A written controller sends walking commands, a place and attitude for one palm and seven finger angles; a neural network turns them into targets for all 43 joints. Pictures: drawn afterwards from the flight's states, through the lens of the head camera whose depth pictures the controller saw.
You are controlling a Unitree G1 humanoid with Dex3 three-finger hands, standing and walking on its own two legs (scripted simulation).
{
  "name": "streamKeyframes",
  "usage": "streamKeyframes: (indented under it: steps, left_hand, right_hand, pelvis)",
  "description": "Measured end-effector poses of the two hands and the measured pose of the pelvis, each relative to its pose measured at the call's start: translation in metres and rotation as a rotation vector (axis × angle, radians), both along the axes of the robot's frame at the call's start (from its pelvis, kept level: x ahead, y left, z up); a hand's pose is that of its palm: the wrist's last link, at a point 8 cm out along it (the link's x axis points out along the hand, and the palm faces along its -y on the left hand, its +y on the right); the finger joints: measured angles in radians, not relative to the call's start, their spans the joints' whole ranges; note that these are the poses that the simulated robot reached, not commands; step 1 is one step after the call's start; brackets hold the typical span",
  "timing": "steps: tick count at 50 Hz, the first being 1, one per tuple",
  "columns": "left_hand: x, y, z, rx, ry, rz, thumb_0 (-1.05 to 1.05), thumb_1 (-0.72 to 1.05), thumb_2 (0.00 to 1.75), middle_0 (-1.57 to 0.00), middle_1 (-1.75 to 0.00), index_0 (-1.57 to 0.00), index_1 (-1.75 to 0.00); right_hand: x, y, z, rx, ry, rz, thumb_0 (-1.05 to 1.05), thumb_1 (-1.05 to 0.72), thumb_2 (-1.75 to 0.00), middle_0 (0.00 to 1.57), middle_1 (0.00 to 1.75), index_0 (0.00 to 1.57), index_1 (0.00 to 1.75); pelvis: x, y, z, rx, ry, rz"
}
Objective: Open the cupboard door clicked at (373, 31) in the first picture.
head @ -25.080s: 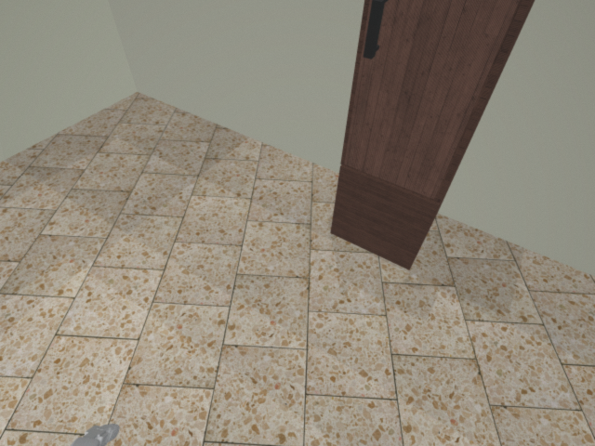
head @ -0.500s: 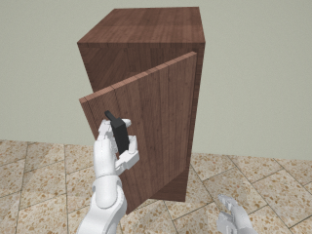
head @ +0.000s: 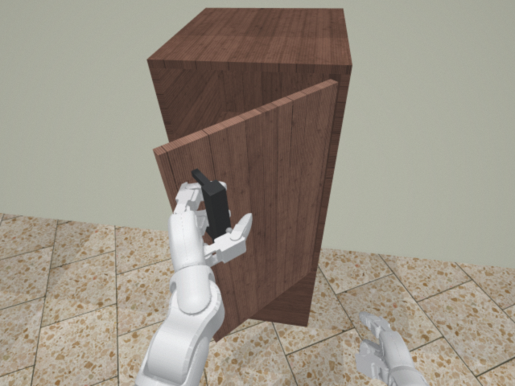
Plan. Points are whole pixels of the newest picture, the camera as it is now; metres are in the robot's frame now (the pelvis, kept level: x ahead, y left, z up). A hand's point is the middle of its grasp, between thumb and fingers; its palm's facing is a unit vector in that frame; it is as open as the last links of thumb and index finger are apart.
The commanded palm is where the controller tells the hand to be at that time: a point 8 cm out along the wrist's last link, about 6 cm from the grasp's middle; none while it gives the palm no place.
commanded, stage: open thumb and fingers to let go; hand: left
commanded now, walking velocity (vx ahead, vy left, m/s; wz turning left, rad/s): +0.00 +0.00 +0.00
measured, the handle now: (211, 213) +0.33 +0.11 +0.14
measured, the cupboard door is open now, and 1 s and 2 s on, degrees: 46 48 49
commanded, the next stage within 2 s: slide the hand sideways off the handle in 0.52 s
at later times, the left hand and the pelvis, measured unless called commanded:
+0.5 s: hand (228, 227) +0.29 +0.07 +0.15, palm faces +0.27 -0.96 -0.01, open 15.1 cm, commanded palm +0.24 +0.10 +0.14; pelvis -0.01 +0.03 +0.00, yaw -1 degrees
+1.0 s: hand (229, 252) +0.25 +0.07 +0.15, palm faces -0.12 -0.99 +0.01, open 16.4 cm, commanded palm +0.22 +0.11 +0.14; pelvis +0.00 +0.03 +0.00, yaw -1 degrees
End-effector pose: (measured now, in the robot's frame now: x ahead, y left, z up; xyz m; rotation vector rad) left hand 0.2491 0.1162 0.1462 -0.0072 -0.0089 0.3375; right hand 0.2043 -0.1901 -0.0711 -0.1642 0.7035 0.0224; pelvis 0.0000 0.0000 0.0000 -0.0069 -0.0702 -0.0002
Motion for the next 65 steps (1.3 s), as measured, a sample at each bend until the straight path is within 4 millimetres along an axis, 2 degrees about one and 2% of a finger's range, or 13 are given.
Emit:
streamKeyframes:
  steps: [10,18,25,33,39,42,47,53,65]
  left_hand:
    - [0.003,0.004,0.0,0.011,0.003,-0.031,0.01,-0.22,0.41,-0.33,-1.23,-0.32,-1.22]
    - [0.009,0.007,0.0,0.011,0.004,-0.041,0.0,-0.44,0.32,-0.29,-1.02,-0.27,-1.02]
    - [0.01,0.005,0.0,0.013,0.004,-0.067,-0.01,-0.49,0.3,-0.26,-0.74,-0.25,-0.74]
    - [0.009,0.008,0.0,0.022,0.002,-0.08,-0.01,-0.5,0.3,-0.35,-0.6,-0.34,-0.6]
    - [0.001,0.017,-0.003,0.114,-0.045,-0.391,-0.01,-0.5,0.3,-0.27,-0.45,-0.2,-0.45]
    - [-0.002,0.016,-0.002,0.09,-0.043,-0.49,-0.01,-0.5,0.3,-0.23,-0.39,-0.15,-0.39]
    - [-0.007,0.01,-0.003,0.0,-0.035,-0.483,-0.01,-0.5,0.3,-0.17,-0.34,-0.13,-0.34]
    - [-0.016,0.005,-0.003,0.019,-0.039,-0.445,-0.01,-0.5,0.3,-0.13,-0.31,-0.13,-0.31]
    - [-0.035,0.027,-0.006,0.039,-0.012,-0.428,-0.01,-0.5,0.3,-0.17,-0.32,-0.15,-0.3]
  right_hand:
    - [-0.012,0.019,-0.003,0.009,0.025,-0.001,0.01,-0.9,-0.9,0.2,0.3,0.2,0.3]
    - [-0.019,0.031,-0.007,0.015,0.053,0.005,0.01,-0.9,-0.9,0.2,0.3,0.2,0.3]
    - [-0.019,0.036,-0.008,0.023,0.064,0.008,0.01,-0.9,-0.9,0.2,0.3,0.2,0.3]
    - [-0.015,0.035,-0.007,0.016,0.065,0.021,0.01,-0.9,-0.9,0.2,0.3,0.2,0.3]
    - [-0.018,0.028,-0.001,-0.007,0.035,-0.002,0.01,-0.9,-0.9,0.2,0.3,0.2,0.3]
    - [-0.019,0.025,0.0,-0.006,0.008,-0.014,0.01,-0.9,-0.9,0.2,0.3,0.2,0.3]
    - [-0.018,0.024,0.003,0.016,-0.029,-0.023,0.01,-0.9,-0.9,0.2,0.3,0.2,0.3]
    - [-0.013,0.023,0.007,0.038,-0.048,-0.014,0.01,-0.9,-0.9,0.2,0.3,0.2,0.3]
    - [0.002,0.007,0.012,0.02,-0.078,-0.018,0.01,-0.9,-0.9,0.2,0.3,0.2,0.3]
  pelvis:
    - [-0.004,0.015,0.001,-0.002,-0.012,-0.002]
    - [-0.006,0.025,0.0,-0.002,-0.011,-0.008]
    - [-0.005,0.03,-0.001,-0.001,-0.008,-0.013]
    - [-0.005,0.029,-0.002,-0.002,-0.006,-0.01]
    - [-0.003,0.028,-0.003,0.002,-0.014,0.0]
    - [-0.003,0.029,-0.003,0.002,-0.019,0.001]
    - [0.0,0.029,-0.003,0.006,-0.015,-0.011]
    - [0.003,0.023,-0.003,0.009,-0.005,-0.024]
    - [0.015,0.011,-0.002,0.002,0.007,-0.028]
